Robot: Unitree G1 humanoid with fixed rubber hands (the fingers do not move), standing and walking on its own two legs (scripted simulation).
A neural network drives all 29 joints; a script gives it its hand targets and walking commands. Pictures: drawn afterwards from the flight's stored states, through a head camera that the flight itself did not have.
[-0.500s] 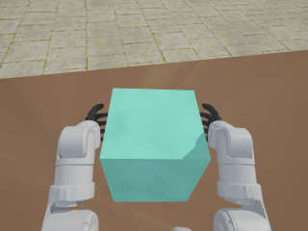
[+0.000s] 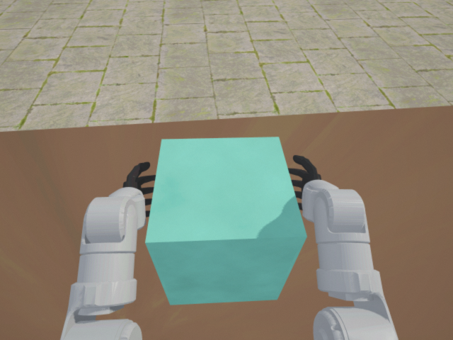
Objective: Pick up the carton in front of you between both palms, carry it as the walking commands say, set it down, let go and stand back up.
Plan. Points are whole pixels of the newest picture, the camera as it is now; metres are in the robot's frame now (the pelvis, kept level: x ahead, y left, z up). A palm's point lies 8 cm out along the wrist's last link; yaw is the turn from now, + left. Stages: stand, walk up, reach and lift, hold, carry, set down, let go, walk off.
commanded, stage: carry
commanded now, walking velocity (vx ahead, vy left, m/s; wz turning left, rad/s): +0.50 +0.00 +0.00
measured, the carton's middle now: (222, 223) +0.34 +0.02 +0.01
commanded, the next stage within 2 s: none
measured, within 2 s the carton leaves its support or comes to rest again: neither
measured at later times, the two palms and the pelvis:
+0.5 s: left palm (160, 97) +0.66 +0.18 +0.06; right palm (280, 103) +0.64 -0.12 +0.06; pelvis +0.30 +0.05 -0.03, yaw -2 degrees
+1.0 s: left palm (180, 55) +0.94 +0.16 +0.03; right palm (272, 54) +0.95 -0.13 +0.03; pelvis +0.60 +0.01 -0.07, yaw +0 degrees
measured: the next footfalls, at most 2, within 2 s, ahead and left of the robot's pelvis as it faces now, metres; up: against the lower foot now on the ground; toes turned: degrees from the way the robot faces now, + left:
left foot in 0.32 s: +0.37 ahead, +0.09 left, -0.03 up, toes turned +1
right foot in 0.86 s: +0.69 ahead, -0.04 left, -0.06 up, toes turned -4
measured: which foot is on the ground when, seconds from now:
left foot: up 0.00-0.30, down 0.32-0.84, up 0.86-1.00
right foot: down 0.00-0.34, up 0.36-0.84, down 0.86-1.00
